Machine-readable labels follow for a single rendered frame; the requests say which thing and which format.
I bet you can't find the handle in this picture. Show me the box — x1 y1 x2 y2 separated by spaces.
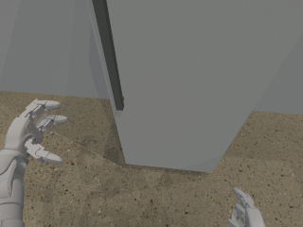
92 0 124 111

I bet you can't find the robot left forearm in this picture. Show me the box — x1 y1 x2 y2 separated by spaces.
0 148 29 227

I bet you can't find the right robot hand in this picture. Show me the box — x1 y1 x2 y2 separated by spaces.
228 187 266 227

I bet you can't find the fridge door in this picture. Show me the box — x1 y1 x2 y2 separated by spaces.
86 0 303 173

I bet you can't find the left robot hand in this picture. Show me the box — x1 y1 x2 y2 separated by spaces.
4 98 69 165

